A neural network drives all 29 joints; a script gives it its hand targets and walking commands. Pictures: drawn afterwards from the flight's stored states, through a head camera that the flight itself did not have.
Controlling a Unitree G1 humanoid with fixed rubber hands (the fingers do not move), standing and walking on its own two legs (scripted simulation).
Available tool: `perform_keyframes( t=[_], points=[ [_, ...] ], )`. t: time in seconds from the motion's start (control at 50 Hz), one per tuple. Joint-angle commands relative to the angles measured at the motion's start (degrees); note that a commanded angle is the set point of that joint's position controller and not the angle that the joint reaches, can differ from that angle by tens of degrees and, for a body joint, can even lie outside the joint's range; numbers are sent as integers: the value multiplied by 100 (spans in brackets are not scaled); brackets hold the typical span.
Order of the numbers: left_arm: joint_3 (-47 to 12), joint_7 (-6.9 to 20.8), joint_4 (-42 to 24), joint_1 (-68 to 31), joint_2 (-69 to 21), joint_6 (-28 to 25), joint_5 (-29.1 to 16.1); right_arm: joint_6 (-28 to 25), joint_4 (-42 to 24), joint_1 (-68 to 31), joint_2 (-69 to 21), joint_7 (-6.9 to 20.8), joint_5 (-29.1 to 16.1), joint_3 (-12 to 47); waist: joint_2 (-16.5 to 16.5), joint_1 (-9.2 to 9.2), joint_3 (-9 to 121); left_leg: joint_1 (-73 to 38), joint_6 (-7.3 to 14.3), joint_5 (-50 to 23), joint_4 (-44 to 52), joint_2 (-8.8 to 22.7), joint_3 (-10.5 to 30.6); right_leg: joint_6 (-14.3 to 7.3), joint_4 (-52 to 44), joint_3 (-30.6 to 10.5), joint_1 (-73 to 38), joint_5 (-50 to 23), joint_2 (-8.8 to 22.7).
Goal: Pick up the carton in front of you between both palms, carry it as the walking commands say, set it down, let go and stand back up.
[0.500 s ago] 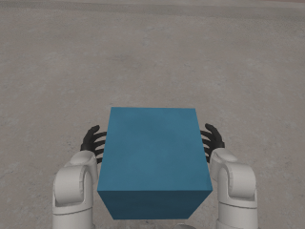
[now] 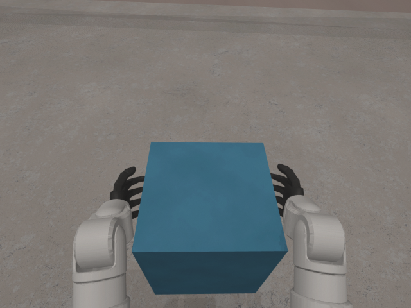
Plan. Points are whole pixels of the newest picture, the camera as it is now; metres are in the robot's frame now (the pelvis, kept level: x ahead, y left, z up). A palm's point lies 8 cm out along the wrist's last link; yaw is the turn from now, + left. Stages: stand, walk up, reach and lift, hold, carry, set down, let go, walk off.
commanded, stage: carry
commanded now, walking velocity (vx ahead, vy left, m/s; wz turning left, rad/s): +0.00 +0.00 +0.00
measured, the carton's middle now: (206, 222) +0.27 +0.00 +0.02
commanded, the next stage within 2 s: none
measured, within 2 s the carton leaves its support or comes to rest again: neither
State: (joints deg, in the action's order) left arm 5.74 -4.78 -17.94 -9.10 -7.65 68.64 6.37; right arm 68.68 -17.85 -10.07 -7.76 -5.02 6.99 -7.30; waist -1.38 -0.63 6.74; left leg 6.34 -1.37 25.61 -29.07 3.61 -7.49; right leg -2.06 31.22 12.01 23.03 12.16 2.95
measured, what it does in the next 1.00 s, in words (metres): shifts its weight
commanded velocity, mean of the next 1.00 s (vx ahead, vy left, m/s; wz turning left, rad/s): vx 0.00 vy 0.00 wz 0.00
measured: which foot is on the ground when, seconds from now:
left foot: down 0.00-1.00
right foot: down 0.00-1.00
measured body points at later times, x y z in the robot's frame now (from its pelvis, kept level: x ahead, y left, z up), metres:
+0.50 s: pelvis -0.04 +0.02 +0.00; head -0.08 +0.02 +0.45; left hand +0.23 +0.17 +0.05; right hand +0.23 -0.14 +0.05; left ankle -0.13 +0.10 -0.73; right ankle +0.04 -0.10 -0.73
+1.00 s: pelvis -0.07 +0.02 +0.00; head -0.08 +0.02 +0.45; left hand +0.24 +0.17 +0.03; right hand +0.24 -0.13 +0.03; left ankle -0.13 +0.10 -0.73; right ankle +0.04 -0.10 -0.73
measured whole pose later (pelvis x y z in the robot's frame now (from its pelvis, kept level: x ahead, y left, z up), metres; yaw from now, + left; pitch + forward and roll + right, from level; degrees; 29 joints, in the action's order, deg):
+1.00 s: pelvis -0.07 +0.02 +0.00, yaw +0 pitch +1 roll +0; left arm 9.8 -0.7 9.0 -11.8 -8.1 40.4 13.1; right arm 40.1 9.3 -12.5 -8.2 -1.0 13.5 -10.7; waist -0.5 0.2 3.7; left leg 10.4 2.1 24.3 -33.7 1.4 -9.6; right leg -0.8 29.7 10.7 24.5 5.7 5.9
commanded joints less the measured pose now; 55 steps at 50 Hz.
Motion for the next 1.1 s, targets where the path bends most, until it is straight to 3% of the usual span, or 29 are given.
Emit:
perform_keyframes(
  t=[0.0, 0.08, 0.28, 0.36, 0.6, 0.72, 0.8, 1.0, 1.06, 1.08],
  points=[
    [-4101, 1436, -358, -2507, -5237, 0, -2297, 61, -242, -2308, -5138, 1505, -2317, 4122, -40, 48, 1698, -123, -13, -4154, -18, 554, 213, -129, 273, -583, -1443, -3338, 591],
    [-4128, 1480, -232, -2449, -5275, -20, -2260, 18, -98, -2204, -5173, 1537, -2247, 4116, -151, 58, 1423, -37, 76, -4470, -44, 665, 166, -46, 321, -479, -1165, -2605, 523],
    [-4132, 1535, 241, -2496, -5182, -571, -1965, -538, 322, -2314, -5121, 1610, -2005, 4189, 34, 56, 982, 535, 174, -2459, 280, 567, 212, 7, -5, -627, -1232, -1948, 634],
    [-3962, 1516, 455, -2419, -4998, -863, -1765, -832, 547, -2268, -4984, 1593, -1821, 4053, 54, 57, 886, 658, 211, -1988, 417, 556, 277, 30, -139, -670, -1224, -1609, 639],
    [-3021, 1481, 1533, -2465, -4557, -2053, -915, -2036, 1698, -2293, -4571, 1541, -937, 3099, 81, 71, 754, 920, 290, -1353, 563, 542, 342, 95, -324, -680, -1127, -1165, 655],
    [-2448, 1549, 2400, -2890, -4717, -2846, -523, -2816, 2557, -2668, -4726, 1594, -519, 2526, 111, 71, 849, 950, 331, -1237, 527, 506, 369, 91, -356, -688, -1182, -1172, 650],
    [-2404, 1613, 2692, -3112, -5036, -3209, -465, -3184, 2843, -2897, -5031, 1668, -457, 2496, 125, 72, 1011, 881, 336, -1381, 425, 477, 380, 75, -327, -686, -1256, -1312, 653],
    [-2834, 1593, 2193, -2650, -5071, -2865, -707, -2831, 2356, -2473, -5071, 1653, -753, 2976, 113, 83, 1242, 735, 306, -1938, 192, 475, 341, 52, -201, -631, -1269, -1760, 696],
    [-2821, 1589, 2149, -2670, -5007, -2833, -703, -2802, 2321, -2478, -5007, 1645, -738, 2938, 97, 82, 1149, 795, 311, -1883, 227, 482, 349, 58, -215, -623, -1215, -1677, 686],
    [-2831, 1590, 2128, -2701, -5002, -2839, -721, -2807, 2307, -2505, -5015, 1645, -737, 2943, 48, 81, 1112, 773, 297, -1411, 460, 548, 358, 109, -325, -569, -1183, -1186, 692]
  ],
)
